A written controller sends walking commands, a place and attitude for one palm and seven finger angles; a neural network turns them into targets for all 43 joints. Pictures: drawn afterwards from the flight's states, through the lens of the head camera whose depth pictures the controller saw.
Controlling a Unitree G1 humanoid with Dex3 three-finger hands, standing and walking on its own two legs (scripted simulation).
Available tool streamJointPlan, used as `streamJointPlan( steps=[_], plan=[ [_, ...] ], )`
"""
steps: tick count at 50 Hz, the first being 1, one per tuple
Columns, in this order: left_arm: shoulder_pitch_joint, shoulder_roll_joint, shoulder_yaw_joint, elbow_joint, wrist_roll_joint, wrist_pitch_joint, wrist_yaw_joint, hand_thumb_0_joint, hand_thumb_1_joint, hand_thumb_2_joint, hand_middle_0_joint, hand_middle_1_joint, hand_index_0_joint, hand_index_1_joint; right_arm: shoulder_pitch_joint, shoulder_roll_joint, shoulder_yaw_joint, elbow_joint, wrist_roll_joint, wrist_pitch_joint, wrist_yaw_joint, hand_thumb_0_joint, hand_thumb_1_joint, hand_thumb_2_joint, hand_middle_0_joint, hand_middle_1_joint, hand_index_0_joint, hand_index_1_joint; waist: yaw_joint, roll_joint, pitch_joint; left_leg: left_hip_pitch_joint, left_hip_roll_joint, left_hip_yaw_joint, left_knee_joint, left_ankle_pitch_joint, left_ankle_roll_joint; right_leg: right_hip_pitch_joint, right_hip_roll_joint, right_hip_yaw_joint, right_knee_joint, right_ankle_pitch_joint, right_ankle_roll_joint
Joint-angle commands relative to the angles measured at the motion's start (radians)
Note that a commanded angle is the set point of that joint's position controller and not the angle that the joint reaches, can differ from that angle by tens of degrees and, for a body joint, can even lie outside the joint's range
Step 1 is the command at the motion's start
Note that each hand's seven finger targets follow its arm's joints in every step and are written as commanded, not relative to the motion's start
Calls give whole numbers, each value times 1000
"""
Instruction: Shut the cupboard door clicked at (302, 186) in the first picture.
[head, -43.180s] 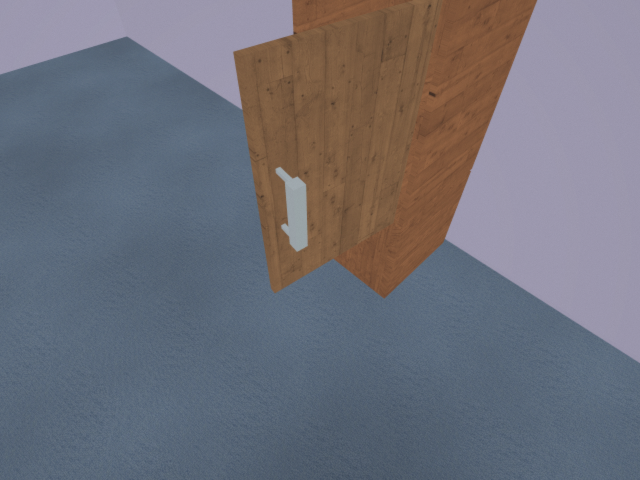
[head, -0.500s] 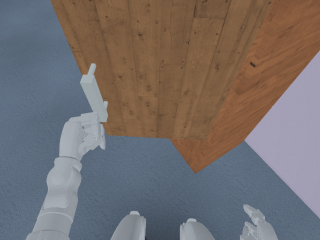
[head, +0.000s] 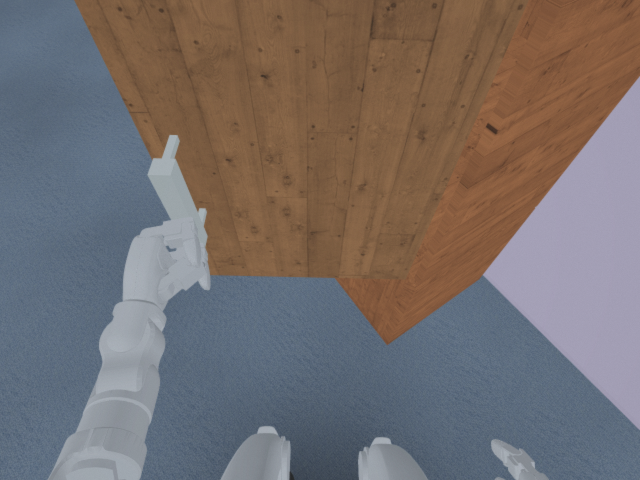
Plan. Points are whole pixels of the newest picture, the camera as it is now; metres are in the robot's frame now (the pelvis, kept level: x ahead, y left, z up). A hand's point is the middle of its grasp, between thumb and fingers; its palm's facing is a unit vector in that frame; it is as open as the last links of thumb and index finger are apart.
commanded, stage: bring the fist close to the handle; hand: left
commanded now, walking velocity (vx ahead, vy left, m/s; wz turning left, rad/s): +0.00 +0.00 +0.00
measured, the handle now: (185, 196) +0.47 +0.21 +0.04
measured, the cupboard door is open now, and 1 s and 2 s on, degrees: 55 43 36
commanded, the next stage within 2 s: push the door shut along its arc in 0.08 s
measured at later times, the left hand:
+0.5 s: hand (201, 238) +0.40 +0.17 +0.04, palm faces -0.07 -1.00 -0.03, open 3.1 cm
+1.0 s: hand (220, 202) +0.46 +0.16 +0.04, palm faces -0.20 -0.98 -0.04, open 3.1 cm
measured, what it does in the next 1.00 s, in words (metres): stands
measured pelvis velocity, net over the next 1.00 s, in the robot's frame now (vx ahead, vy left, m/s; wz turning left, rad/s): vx -0.02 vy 0.01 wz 0.00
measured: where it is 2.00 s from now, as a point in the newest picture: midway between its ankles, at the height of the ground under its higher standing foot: outside the picture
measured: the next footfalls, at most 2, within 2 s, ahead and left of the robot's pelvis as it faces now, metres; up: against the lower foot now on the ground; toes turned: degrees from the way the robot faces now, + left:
none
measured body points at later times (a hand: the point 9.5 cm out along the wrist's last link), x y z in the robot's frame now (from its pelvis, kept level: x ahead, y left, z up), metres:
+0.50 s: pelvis -0.01 +0.00 -0.01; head +0.09 +0.01 +0.43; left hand +0.40 +0.22 +0.04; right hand +0.11 -0.26 -0.12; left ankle +0.04 +0.09 -0.65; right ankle +0.01 -0.11 -0.65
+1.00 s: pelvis -0.02 +0.01 -0.02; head +0.11 +0.03 +0.41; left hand +0.47 +0.21 +0.04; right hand +0.03 -0.27 -0.14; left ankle +0.04 +0.09 -0.65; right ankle +0.01 -0.11 -0.65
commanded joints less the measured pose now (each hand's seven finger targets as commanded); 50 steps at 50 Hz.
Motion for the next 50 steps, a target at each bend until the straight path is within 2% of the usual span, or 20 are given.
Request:
streamJointPlan(
  steps=[1, 2, 5, 10, 12, 14, 15, 17, 19, 21, 24, 26, 30, 33, 35, 36, 40, 44, 48, 50],
  plan=[
    [-364, 204, 90, -243, -8, -106, 23, 0, 900, 900, -1300, -1500, -1300, -1500, 11, -140, -52, -113, -4, -44, -14, 0, -900, -900, 200, 300, 200, 300, -10, -24, -361, 239, 0, -73, -136, 210, -13, 166, 2, 57, -137, 266, 2],
    [-366, 185, 67, -248, 1, -118, 22, 0, 900, 900, -1300, -1500, -1300, -1500, 2, -135, -51, -111, -5, -47, -13, 0, -900, -900, 200, 300, 200, 300, -8, 26, -377, 262, 1, -72, -136, 215, -18, 149, -1, 57, -131, 268, 1],
    [-337, 171, 50, -217, 7, -125, 15, 0, 900, 900, -1300, -1500, -1300, -1500, 6, -137, -52, -103, -6, -51, -8, 0, -900, -900, 200, 300, 200, 300, -8, 19, -378, 276, 3, -78, -140, 221, -20, 141, 3, 50, -131, 264, -1],
    [-321, 146, 24, -122, -3, -63, -21, 0, 900, 900, -1300, -1500, -1300, -1500, 9, -144, -48, -108, 2, -39, -8, 0, -900, -900, 200, 300, 200, 300, -21, -10, -313, 221, 0, -73, -151, 167, -16, 141, 1, 53, -158, 229, 3],
    [-395, 198, 59, -96, -3, -52, -34, 0, 900, 900, -1300, -1500, -1300, -1500, 17, -149, -46, -101, 3, -33, -14, 0, -900, -900, 200, 300, 200, 300, -30, -25, -311, 212, 2, -79, -143, 173, -14, 138, -1, 54, -153, 236, 2],
    [-498, 196, 45, -104, -5, -64, -42, 0, 900, 900, -1300, -1500, -1300, -1500, 14, -146, -45, -97, 4, -35, -18, 0, -900, -900, 200, 300, 200, 300, -48, -15, -315, 220, 1, -84, -134, 150, -13, 114, -1, 57, -154, 209, 4],
    [-517, 217, 66, -93, -6, -73, -43, 0, 900, 900, -1300, -1500, -1300, -1500, 14, -148, -45, -95, 3, -37, -22, 0, -900, -900, 200, 300, 200, 300, -43, -26, -326, 211, 1, -84, -129, 145, -12, 121, -1, 61, -152, 201, 4],
    [-603, 257, 88, -99, -4, -101, -47, 0, 900, 900, -1300, -1500, -1300, -1500, 18, -150, -42, -82, 0, -42, -26, 0, -900, -900, 200, 300, 200, 300, -46, 19, -370, 242, 3, -92, -115, 174, -14, 106, -1, 63, -132, 224, -1],
    [-606, 228, 64, -83, -7, -115, -60, 0, 900, 900, -1300, -1500, -1300, -1500, 23, -147, -43, -78, -1, -49, -22, 0, -900, -900, 200, 300, 200, 300, -42, 51, -408, 278, 2, -97, -108, 209, -19, 93, 1, 57, -119, 245, -4],
    [-586, 276, 97, -12, -3, -107, -77, 0, 900, 900, -1300, -1500, -1300, -1500, 43, -158, -44, -67, -2, -45, -21, 0, -900, -900, 200, 300, 200, 300, -40, 33, -419, 258, 4, -97, -96, 230, -17, 100, 6, 59, -109, 265, -5],
    [-649, 239, 52, 35, 4, -86, -107, 0, 900, 900, -1300, -1500, -1300, -1500, 51, -155, -44, -62, 4, -39, -16, 0, -900, -900, 200, 300, 200, 300, -64, 33, -395, 255, 8, -101, -97, 214, -16, 65, 3, 55, -115, 249, -2],
    [-722, 274, 68, 61, 3, -78, -122, 0, 900, 900, -1300, -1500, -1300, -1500, 65, -166, -44, -54, 4, -36, -20, 0, -900, -900, 200, 300, 200, 300, -74, 35, -389, 249, 8, -111, -95, 203, -13, 50, 7, 51, -112, 229, -5],
    [-828, 240, 25, 123, 10, -67, -141, 0, 900, 900, -1300, -1500, -1300, -1500, 82, -170, -47, -37, 8, -33, -19, 0, -900, -900, 200, 300, 200, 300, -108, 42, -376, 271, 13, -126, -90, 183, -13, -22, 6, 42, -116, 195, -5],
    [-871, 262, 36, 159, 14, -71, -154, 0, 900, 900, -1300, -1500, -1300, -1500, 101, -178, -49, -24, 5, -35, -17, 0, -900, -900, 200, 300, 200, 300, -110, 53, -419, 281, 12, -134, -78, 195, -12, -35, 7, 43, -105, 192, -8],
    [-900, 234, 3, 171, 16, -73, -166, 0, 900, 900, -1300, -1500, -1300, -1500, 105, -178, -49, -23, 5, -35, -14, 0, -900, -900, 200, 300, 200, 300, -123, 63, -425, 291, 13, -137, -76, 193, -11, -56, 8, 41, -106, 187, -9],
    [-927, 237, 4, 182, 14, -74, -171, 0, 900, 900, -1300, -1500, -1300, -1500, 116, -179, -48, -18, 2, -37, -13, 0, -900, -900, 200, 300, 200, 300, -125, 87, -430, 298, 11, -143, -72, 199, -11, -72, 10, 38, -98, 184, -12],
    [-979, 290, 38, 240, 20, -64, -178, 0, 900, 900, -1300, -1500, -1300, -1500, 129, -189, -46, -8, 3, -32, -10, 0, -900, -900, 200, 300, 200, 300, -137, 50, -422, 253, 13, -146, -66, 157, -8, -80, 12, 40, -99, 150, -10],
    [-1037, 345, 73, 250, 38, -70, -174, 0, 900, 900, -1300, -1500, -1300, -1500, 149, -194, -45, -5, 0, -32, -9, 0, -900, -900, 200, 300, 200, 300, -137, 90, -466, 270, 14, -152, -56, 180, -9, -98, 15, 41, -84, 155, -13],
    [-1085, 282, 8, 279, 52, -64, -184, 0, 900, 900, -1300, -1500, -1300, -1500, 165, -196, -47, 7, -4, -33, -1, 0, -900, -900, 200, 300, 200, 300, -165, 133, -455, 334, 26, -184, -63, 177, -18, -191, 18, 24, -75, 146, -15],
    [-1120, 319, 30, 309, 54, -49, -184, 0, 900, 900, -1300, -1500, -1300, -1500, 173, -204, -43, 10, -4, -31, -1, 0, -900, -900, 200, 300, 200, 300, -178, 107, -432, 291, 25, -183, -60, 139, -13, -188, 20, 25, -77, 127, -14]
  ],
)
